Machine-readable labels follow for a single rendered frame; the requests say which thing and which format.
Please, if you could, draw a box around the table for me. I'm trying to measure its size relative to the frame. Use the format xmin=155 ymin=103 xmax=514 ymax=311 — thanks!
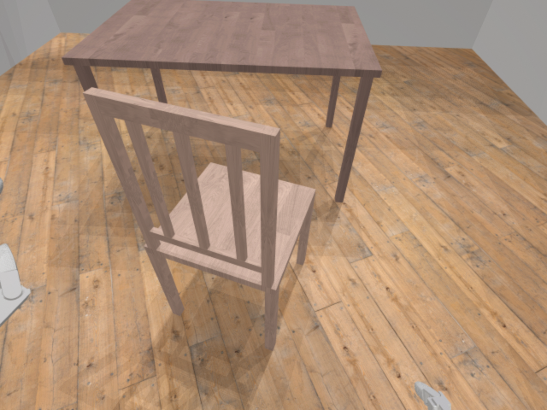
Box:
xmin=62 ymin=0 xmax=382 ymax=202

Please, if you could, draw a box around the robot right hand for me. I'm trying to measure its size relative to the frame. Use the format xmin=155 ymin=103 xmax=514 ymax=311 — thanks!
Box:
xmin=415 ymin=381 xmax=451 ymax=410

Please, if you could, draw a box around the robot left hand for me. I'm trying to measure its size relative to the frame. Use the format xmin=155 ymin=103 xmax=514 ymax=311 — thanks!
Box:
xmin=0 ymin=178 xmax=31 ymax=327

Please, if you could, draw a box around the chair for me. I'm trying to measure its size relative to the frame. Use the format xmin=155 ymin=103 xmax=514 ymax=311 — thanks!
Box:
xmin=83 ymin=87 xmax=316 ymax=351

